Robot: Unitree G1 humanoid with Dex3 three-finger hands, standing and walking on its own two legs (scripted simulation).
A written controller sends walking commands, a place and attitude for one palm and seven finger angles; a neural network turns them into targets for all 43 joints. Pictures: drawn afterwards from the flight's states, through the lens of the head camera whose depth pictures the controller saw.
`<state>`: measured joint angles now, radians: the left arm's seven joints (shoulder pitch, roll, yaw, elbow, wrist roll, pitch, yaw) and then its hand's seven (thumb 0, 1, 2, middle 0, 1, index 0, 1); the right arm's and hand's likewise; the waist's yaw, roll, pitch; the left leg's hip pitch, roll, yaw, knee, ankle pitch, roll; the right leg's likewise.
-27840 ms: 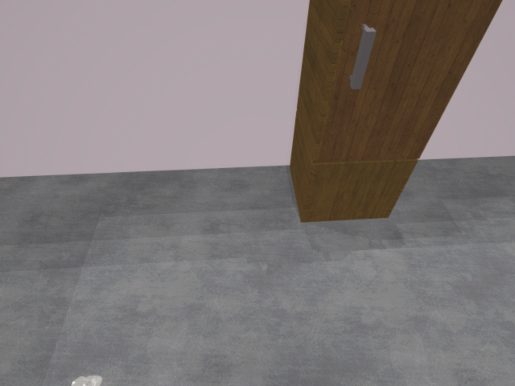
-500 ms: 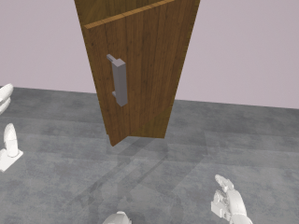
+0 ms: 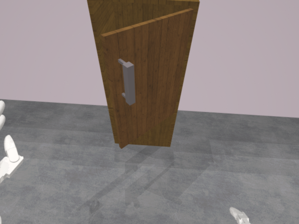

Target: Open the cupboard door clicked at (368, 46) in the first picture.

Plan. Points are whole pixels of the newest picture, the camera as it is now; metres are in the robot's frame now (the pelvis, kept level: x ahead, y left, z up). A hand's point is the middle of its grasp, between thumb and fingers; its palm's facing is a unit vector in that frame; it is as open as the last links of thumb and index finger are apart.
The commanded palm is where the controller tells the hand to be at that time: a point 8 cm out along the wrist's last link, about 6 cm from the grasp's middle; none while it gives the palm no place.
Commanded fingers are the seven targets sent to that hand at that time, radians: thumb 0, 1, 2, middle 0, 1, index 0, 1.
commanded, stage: stop stepping back and stand still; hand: left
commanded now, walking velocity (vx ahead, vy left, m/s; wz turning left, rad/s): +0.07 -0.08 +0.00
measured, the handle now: (125, 82) +0.55 +0.12 +0.08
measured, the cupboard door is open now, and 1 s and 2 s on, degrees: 45 45 45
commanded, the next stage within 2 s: let the arm hang, fingers relaxed in 0.22 s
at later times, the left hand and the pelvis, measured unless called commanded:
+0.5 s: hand out of the picture +0.14 +0.23 -0.10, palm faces +0.11 -0.93 -0.35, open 7.4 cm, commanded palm none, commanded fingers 0.00 0.90 0.90 -0.20 -0.30 -0.20 -0.30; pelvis -0.02 +0.00 -0.01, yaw +2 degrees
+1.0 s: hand out of the picture -0.07 +0.20 -0.16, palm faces +0.09 -0.96 -0.27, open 7.3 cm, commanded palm none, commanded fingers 0.00 0.90 0.90 -0.20 -0.30 -0.20 -0.30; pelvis -0.02 +0.00 +0.01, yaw +3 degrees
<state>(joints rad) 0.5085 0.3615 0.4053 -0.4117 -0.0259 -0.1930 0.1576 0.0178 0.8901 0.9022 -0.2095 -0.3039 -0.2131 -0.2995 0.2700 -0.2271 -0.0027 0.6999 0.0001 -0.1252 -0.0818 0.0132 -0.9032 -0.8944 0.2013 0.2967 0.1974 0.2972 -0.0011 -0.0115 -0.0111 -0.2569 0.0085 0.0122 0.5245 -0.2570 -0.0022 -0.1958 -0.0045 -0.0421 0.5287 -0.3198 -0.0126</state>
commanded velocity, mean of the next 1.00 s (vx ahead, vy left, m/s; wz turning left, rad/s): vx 0.01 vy -0.01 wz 0.00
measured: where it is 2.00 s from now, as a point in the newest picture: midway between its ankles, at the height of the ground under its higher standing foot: outside the picture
